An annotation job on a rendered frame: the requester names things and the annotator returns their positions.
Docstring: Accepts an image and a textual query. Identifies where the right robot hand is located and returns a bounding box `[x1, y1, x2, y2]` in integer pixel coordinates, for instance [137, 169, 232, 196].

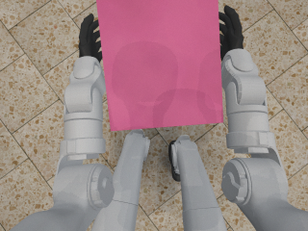
[218, 5, 244, 60]

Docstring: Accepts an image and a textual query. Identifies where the left robot hand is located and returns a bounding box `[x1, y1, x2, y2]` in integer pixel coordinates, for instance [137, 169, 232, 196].
[78, 13, 103, 62]

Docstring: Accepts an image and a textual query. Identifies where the left robot upper arm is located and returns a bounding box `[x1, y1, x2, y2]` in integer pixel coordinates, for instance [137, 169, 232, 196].
[10, 163, 115, 231]

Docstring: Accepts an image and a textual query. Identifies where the left robot forearm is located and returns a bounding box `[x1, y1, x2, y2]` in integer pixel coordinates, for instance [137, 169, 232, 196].
[52, 56, 106, 200]

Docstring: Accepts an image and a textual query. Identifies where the robot right foot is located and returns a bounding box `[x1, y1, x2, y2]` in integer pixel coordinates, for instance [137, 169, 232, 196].
[168, 140, 181, 182]

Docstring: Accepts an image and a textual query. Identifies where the right robot upper arm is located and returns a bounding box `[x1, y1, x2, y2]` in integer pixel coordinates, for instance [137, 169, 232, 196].
[220, 157, 308, 231]

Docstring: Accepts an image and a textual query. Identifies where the carton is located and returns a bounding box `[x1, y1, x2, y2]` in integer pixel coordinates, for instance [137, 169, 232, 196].
[96, 0, 223, 132]

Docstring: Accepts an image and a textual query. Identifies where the robot left shin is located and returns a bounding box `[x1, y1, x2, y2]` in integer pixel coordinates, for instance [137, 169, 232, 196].
[123, 129, 145, 145]

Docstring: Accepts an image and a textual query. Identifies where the right robot forearm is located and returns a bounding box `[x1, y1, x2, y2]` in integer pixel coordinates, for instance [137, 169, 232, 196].
[220, 48, 289, 191]

